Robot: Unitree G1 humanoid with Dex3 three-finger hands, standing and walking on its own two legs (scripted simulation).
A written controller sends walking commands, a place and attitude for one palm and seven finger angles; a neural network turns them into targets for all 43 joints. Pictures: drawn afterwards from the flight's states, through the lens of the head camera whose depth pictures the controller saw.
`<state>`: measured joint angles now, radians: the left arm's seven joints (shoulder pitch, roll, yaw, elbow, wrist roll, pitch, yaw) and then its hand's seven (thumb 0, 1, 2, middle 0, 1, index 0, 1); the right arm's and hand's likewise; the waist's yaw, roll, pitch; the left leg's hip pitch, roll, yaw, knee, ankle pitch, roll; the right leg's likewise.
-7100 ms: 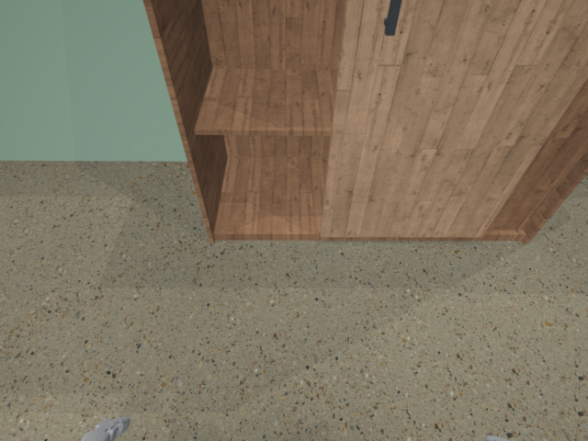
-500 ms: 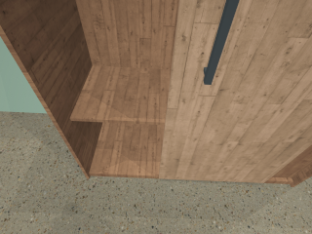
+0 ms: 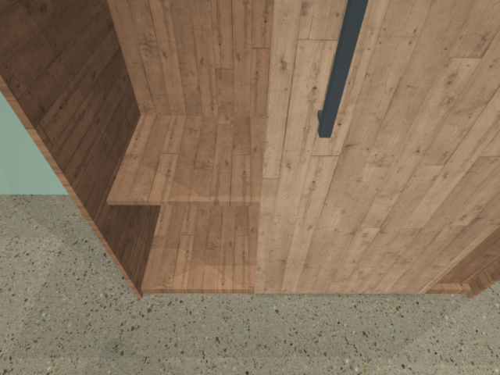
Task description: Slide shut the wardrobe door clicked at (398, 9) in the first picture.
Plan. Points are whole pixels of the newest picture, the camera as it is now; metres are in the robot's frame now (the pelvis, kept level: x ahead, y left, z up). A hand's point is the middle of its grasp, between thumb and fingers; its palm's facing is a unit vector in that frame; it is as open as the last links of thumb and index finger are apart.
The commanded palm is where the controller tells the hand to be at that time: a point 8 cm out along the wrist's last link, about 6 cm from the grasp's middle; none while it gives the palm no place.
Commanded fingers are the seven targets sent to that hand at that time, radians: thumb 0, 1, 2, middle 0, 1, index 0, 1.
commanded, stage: come to a stop and stand still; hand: right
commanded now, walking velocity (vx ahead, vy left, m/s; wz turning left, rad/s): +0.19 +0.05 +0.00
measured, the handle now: (336, 67) +0.52 -0.10 +0.25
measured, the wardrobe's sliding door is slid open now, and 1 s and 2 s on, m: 0.46 0.46 0.46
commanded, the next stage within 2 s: none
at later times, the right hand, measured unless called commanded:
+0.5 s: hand out of the picture +0.12 -0.18 -0.17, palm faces +0.02 +0.96 -0.29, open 7.3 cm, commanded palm none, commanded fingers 0.00 -0.90 -0.90 0.20 0.30 0.20 0.30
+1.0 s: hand out of the picture +0.03 -0.16 -0.17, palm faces +0.07 +0.98 -0.21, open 7.3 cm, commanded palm none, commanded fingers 0.00 -0.90 -0.90 0.20 0.30 0.20 0.30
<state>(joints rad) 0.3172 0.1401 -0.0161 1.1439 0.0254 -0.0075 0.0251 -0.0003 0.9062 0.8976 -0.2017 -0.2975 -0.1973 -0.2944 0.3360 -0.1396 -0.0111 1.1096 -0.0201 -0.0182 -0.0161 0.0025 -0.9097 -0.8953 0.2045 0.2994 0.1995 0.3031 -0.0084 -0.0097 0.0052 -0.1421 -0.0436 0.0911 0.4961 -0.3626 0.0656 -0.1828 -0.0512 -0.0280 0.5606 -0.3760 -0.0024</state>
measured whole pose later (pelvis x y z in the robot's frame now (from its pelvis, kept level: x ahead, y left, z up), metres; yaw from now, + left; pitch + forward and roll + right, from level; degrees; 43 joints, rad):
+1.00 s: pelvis +0.05 +0.01 +0.00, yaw +0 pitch +0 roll -3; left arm 0.26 0.15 0.01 1.04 0.03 0.00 0.03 0.00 0.94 0.90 -0.20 -0.30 -0.20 -0.29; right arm 0.33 -0.16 -0.03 1.07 -0.03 0.02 -0.02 0.00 -0.91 -0.90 0.20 0.30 0.20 0.30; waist -0.02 0.04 0.01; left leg -0.21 0.03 0.01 0.57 -0.36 0.01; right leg -0.23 0.04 -0.08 0.44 -0.22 -0.03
